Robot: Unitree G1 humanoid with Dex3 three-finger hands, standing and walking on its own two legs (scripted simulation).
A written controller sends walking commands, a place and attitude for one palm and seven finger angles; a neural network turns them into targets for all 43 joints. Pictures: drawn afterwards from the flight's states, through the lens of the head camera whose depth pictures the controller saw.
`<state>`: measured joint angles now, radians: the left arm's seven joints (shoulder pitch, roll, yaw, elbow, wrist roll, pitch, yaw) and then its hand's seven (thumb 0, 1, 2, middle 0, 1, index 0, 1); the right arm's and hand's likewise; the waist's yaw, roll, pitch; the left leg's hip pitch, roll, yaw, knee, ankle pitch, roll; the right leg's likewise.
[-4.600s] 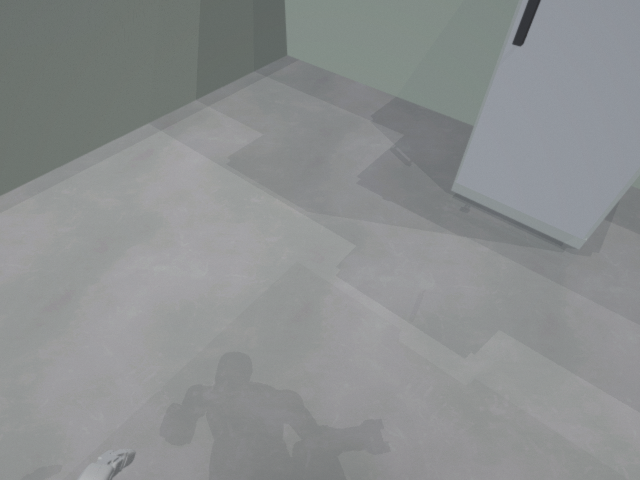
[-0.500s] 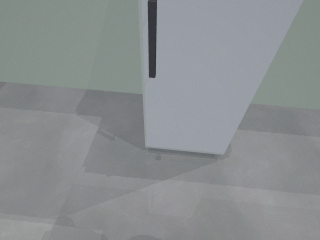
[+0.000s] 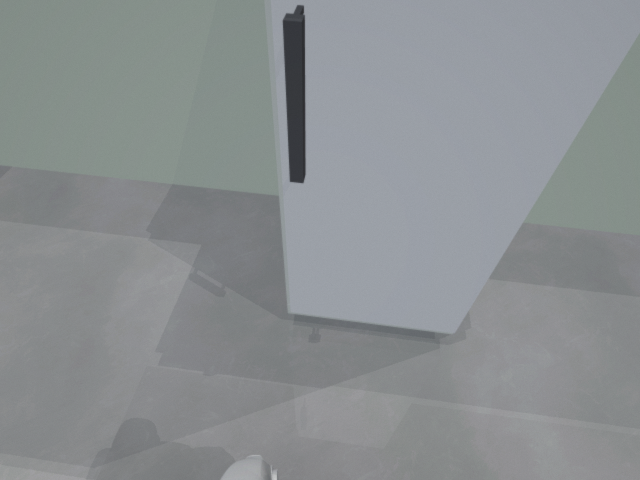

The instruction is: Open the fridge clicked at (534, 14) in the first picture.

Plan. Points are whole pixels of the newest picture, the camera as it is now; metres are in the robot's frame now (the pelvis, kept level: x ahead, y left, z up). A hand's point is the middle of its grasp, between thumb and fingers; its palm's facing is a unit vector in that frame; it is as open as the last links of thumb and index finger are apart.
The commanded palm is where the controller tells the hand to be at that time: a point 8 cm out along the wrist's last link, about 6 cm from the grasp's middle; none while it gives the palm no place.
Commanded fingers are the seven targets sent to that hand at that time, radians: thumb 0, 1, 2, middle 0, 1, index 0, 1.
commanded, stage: take the last steps up to it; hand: left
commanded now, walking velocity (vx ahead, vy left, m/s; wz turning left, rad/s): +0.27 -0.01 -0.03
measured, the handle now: (298, 104) +0.69 +0.10 +0.11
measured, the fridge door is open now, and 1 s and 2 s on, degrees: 0 0 0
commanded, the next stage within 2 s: come to a stop and stand still in 0.34 s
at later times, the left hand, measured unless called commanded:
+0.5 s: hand (206, 400) +0.25 +0.21 -0.16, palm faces -0.03 -0.98 -0.21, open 7.4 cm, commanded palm none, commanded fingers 0.00 0.90 0.90 -0.20 -0.30 -0.20 -0.30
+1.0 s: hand (182, 430) +0.22 +0.24 -0.20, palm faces +0.08 -0.98 -0.21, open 7.3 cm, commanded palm none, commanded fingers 0.00 0.90 0.90 -0.20 -0.30 -0.20 -0.30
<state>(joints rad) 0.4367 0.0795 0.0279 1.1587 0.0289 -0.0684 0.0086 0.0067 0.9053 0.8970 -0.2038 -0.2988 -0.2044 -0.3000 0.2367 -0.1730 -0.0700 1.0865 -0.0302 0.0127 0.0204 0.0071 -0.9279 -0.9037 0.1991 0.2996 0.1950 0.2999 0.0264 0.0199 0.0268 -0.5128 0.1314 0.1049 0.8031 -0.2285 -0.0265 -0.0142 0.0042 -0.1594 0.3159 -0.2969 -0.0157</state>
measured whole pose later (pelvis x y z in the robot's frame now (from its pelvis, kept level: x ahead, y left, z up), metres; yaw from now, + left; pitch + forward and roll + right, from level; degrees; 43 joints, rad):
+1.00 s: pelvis +0.14 +0.04 -0.02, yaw +1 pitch -1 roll -1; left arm 0.14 0.21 0.07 1.00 0.03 0.06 0.03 0.00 0.91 0.90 -0.21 -0.30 -0.21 -0.30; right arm 0.17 -0.18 -0.06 0.99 -0.02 0.02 -0.01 0.00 -0.91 -0.90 0.20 0.30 0.19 0.30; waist 0.01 -0.05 0.08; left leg -0.28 0.02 0.08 0.64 -0.35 0.02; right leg -0.42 -0.11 -0.09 0.65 -0.29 0.02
